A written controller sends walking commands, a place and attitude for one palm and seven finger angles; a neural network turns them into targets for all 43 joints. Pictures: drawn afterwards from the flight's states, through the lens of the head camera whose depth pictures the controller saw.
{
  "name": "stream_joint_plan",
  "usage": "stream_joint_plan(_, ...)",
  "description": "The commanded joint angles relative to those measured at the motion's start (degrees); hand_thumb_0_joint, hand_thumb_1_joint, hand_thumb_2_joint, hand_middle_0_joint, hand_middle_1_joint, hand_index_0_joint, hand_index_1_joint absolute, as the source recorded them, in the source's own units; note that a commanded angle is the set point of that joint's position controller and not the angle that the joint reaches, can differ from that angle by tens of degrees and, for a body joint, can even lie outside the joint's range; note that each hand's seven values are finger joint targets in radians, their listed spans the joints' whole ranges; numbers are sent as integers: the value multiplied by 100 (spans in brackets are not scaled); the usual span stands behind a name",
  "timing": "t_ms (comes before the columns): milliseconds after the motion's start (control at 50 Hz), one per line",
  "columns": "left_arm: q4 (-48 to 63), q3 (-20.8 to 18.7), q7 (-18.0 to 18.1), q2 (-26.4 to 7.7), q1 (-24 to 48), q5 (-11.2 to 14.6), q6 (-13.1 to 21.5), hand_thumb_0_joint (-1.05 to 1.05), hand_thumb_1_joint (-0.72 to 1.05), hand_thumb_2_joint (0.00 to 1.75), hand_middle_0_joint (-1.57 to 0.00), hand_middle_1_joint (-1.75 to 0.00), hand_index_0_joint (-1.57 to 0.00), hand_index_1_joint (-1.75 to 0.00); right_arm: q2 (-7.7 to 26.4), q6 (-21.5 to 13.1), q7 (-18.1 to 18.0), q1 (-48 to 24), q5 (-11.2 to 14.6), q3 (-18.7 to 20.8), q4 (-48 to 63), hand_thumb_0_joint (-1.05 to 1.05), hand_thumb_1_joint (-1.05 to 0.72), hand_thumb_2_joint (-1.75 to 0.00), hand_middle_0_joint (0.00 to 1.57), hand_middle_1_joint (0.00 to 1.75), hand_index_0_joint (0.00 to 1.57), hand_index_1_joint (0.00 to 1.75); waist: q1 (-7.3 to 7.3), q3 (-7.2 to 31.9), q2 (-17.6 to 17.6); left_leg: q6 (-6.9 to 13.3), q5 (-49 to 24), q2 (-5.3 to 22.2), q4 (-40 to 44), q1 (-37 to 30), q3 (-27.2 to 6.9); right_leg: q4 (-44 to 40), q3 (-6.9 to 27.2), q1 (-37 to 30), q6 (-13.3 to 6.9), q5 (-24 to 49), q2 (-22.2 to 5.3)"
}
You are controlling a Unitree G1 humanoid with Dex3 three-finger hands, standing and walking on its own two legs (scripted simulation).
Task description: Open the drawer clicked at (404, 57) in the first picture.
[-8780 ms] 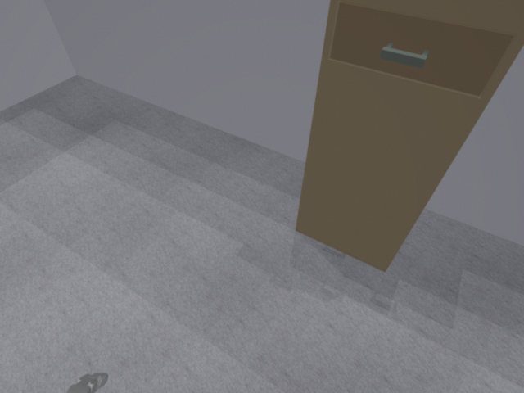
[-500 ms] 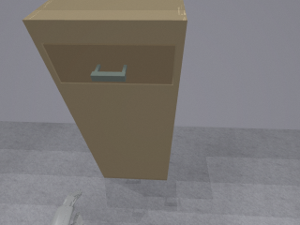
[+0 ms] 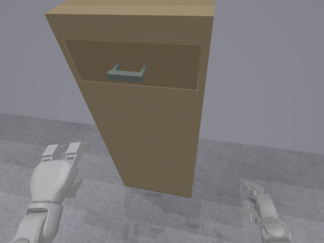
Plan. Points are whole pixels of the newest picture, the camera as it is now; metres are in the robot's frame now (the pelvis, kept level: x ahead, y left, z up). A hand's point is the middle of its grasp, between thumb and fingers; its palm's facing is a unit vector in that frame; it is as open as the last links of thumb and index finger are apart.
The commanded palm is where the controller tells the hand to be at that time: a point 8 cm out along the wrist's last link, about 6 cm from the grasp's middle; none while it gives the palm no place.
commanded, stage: raise the hand with hooked fingers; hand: left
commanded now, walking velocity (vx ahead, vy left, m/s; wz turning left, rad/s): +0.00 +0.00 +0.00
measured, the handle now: (128, 71) +0.51 +0.18 +0.17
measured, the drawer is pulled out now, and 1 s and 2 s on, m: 0.00 0.00 0.00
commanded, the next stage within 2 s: move the hooked fingers above the handle in 1.38 s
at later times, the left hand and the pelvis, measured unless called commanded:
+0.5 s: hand (72, 122) +0.32 +0.27 +0.15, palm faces +0.16 -0.11 -0.98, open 12.8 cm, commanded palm +0.27 +0.26 +0.22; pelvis +0.03 +0.04 +0.02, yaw -5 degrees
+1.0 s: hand (32, 89) +0.32 +0.31 +0.25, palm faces +0.16 -0.04 -0.99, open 13.8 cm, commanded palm +0.27 +0.31 +0.30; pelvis -0.02 +0.09 +0.02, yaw -4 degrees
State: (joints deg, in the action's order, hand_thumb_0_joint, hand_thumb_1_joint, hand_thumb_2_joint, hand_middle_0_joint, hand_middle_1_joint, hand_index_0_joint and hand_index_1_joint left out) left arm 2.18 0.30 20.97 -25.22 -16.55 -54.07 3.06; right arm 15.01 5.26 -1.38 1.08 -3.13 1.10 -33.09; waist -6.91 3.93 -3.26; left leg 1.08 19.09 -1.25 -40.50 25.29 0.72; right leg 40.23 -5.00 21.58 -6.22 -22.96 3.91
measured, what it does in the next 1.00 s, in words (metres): shifts its weight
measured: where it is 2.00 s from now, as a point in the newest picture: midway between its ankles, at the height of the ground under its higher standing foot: outside the picture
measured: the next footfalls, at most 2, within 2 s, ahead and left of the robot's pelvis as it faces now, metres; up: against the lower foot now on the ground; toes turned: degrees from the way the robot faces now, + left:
none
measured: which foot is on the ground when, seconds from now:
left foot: down 0.00-1.00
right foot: down 0.00-1.00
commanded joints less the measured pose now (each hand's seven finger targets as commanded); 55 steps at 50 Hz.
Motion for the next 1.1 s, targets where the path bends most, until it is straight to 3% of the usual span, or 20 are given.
stream_joint_plan(0,792,-201,-501,-647,786,203,-393,0,13,57,-25,-80,-25,-80,446,-91,-5,-552,164,27,828,0,-90,-90,20,30,20,30,391,664,885,207,-1126,-287,480,-451,-155,-1312,1851,-693,592,2681,-578)
stream_joint_plan(40,1265,-434,-767,-984,672,201,-605,0,8,55,-26,-82,-26,-82,466,36,33,-544,160,-19,864,0,-90,-90,20,30,20,30,212,1057,745,193,-1463,-286,678,-481,-113,-1032,1681,-1373,691,3804,-662)
stream_joint_plan(100,1585,-1048,-983,-1635,360,215,-692,0,1,52,-26,-87,-26,-87,512,107,49,-639,175,-136,942,0,-90,-90,20,30,20,30,38,1295,544,158,-1851,-269,802,-595,-71,-795,1602,-1959,750,4996,-681)
stream_joint_plan(180,2354,-1206,-1010,-1689,674,297,-605,0,-8,48,-27,-93,-27,-93,485,149,46,-662,175,-157,996,0,-90,-90,20,30,20,30,62,1343,280,158,-2110,-265,901,-791,-139,-826,1460,-2010,777,5338,-683)
stream_joint_plan(200,2546,-1307,-986,-1762,808,351,-629,0,-10,47,-27,-94,-27,-94,513,147,35,-709,187,-147,1016,0,-90,-90,20,30,20,30,69,1414,304,154,-2084,-270,898,-838,-179,-855,1509,-2070,750,5275,-666)
stream_joint_plan(280,2617,-1131,-949,-1435,1066,525,-639,0,-20,43,-28,-100,-28,-100,484,98,48,-605,250,-18,882,0,-90,-90,20,30,20,30,170,1224,307,169,-2235,-275,1008,-1094,-197,-984,1226,-1704,691,4677,-594)
stream_joint_plan(360,2093,-954,-1302,-1445,1431,606,-1078,0,-29,39,-29,-107,-29,-107,547,209,78,-585,374,62,765,0,-90,-90,20,30,20,30,241,946,743,168,-2271,-261,1117,-1061,-129,-1035,1002,-1647,713,4450,-577)
stream_joint_plan(420,2282,-804,-1633,-1673,2310,528,-1362,0,-36,36,-29,-111,-29,-111,553,293,63,-718,432,45,779,0,-90,-90,20,30,20,30,229,1254,381,177,-2557,-230,1194,-1387,-133,-1078,870,-1744,594,3868,-520)
stream_joint_plan(500,2599,-914,-1950,-2036,3037,534,-1402,0,-45,32,-30,-117,-30,-117,542,250,49,-867,461,-1,832,0,-90,-90,20,30,20,30,183,1356,-127,143,-3021,-118,1306,-1939,-332,-1233,770,-1567,472,3149,-359)
stream_joint_plan(520,2541,-762,-2023,-1941,3218,525,-1387,0,-48,31,-30,-118,-30,-118,497,245,54,-793,434,-43,761,0,-90,-90,20,30,20,30,197,1368,-175,114,-3093,-99,1381,-1991,-371,-1270,668,-1576,467,2913,-385)
stream_joint_plan(560,2442,-912,-2120,-2145,3528,553,-1347,0,-50,30,-30,-120,-30,-120,520,237,63,-742,437,-53,707,0,-90,-90,20,30,20,30,194,1156,-223,43,-3197,-16,1519,-2086,-455,-1399,608,-1434,441,2602,-330)
stream_joint_plan(580,2207,-915,-2184,-2157,3667,569,-1385,0,-50,30,-30,-120,-30,-120,517,241,61,-740,442,-80,698,0,-90,-90,20,30,20,30,193,982,-58,31,-3031,-4,1588,-2026,-467,-1449,568,-1370,439,2427,-312)
stream_joint_plan(600,2081,-1044,-2222,-2235,3776,605,-1443,0,-50,30,-30,-120,-30,-120,562,247,73,-805,497,-103,695,0,-90,-90,20,30,20,30,215,908,-174,16,-2950,35,1620,-2059,-503,-1506,594,-1321,400,2285,-263)
stream_joint_plan(620,1917,-970,-2295,-2274,4146,499,-1473,0,-50,30,-30,-120,-30,-120,507,237,100,-759,469,-150,626,0,-90,-90,20,30,20,30,185,864,-100,-45,-2921,43,1721,-1974,-504,-1506,525,-1380,388,2172,-314)
stream_joint_plan(700,1222,-939,-2612,-2285,4697,680,-1730,0,-50,30,-30,-120,-30,-120,590,250,114,-827,577,-177,681,0,-90,-90,20,30,20,30,213,566,-23,-90,-2334,107,1932,-1949,-564,-1652,447,-1169,366,1644,-219)
stream_joint_plan(740,1179,-637,-2856,-2223,5228,636,-1773,0,-50,30,-30,-120,-30,-120,582,239,124,-743,552,-191,665,0,-90,-90,20,30,20,30,220,704,-38,-137,-2035,129,2080,-1973,-601,-1645,411,-1198,367,1374,-280)
stream_joint_plan(820,1472,-452,-3205,-2321,6034,530,-1671,0,-50,30,-30,-120,-30,-120,575,125,133,-738,543,-208,752,0,-90,-90,20,30,20,30,242,1193,-170,-144,-1595,157,2156,-2227,-820,-1571,433,-1135,371,1133,-298)
stream_joint_plan(940,1057,-496,-3537,-2235,5420,645,-1402,0,-50,30,-30,-120,-30,-120,598,89,162,-554,548,-194,755,0,-90,-90,20,30,20,30,178,634,130,-99,-760,228,2389,-1887,-873,-1587,404,-958,380,802,-299)
stream_joint_plan(1020,1344,-853,-3439,-2543,5723,711,-1123,0,-50,30,-30,-120,-30,-120,616,-37,158,-542,513,-196,769,0,-90,-90,20,30,20,30,120,696,19,-39,-427,209,2426,-1743,-920,-1527,434,-1029,381,686,-285)
stream_joint_plan(1080,1675,-1014,-3180,-2625,5995,742,-877,0,-50,30,-30,-120,-30,-120,609,-157,139,-491,498,-137,736,0,-90,-90,20,30,20,30,83,882,-332,-104,-411,231,2450,-1896,-1085,-1448,455,-1004,371,724,-263)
